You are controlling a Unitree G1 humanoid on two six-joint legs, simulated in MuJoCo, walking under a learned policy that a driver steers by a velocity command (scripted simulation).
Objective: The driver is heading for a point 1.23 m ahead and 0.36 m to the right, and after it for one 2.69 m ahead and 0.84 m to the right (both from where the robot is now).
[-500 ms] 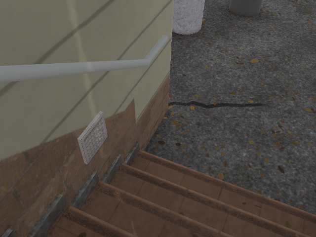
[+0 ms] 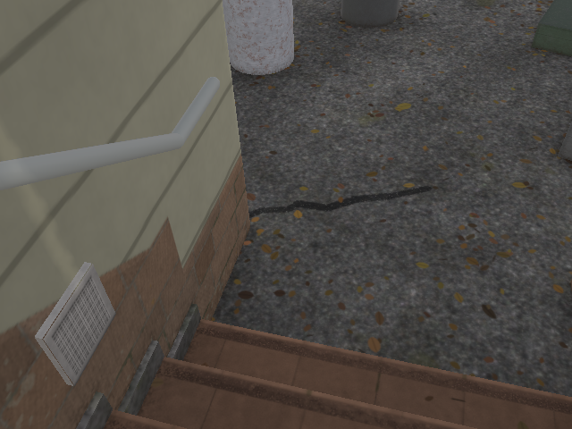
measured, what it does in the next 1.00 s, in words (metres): goes down: right foot 0.18 m lower, then left foot 0.18 m lower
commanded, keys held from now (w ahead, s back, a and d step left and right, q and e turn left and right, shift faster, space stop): w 0.66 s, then w+e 0.34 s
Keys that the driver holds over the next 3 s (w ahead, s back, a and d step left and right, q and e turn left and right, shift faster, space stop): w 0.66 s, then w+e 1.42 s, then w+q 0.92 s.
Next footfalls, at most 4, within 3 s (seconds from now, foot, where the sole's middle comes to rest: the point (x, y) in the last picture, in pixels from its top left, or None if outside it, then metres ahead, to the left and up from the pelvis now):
0.04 right None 0.13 -0.10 -0.85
0.66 left None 0.49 0.08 -1.02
1.20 right None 0.72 -0.16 -1.20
1.58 left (296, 373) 1.03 -0.01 -1.38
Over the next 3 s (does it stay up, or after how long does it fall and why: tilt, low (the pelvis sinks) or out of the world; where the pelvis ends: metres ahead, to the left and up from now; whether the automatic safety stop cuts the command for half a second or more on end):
stays up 1.63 -0.47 -0.78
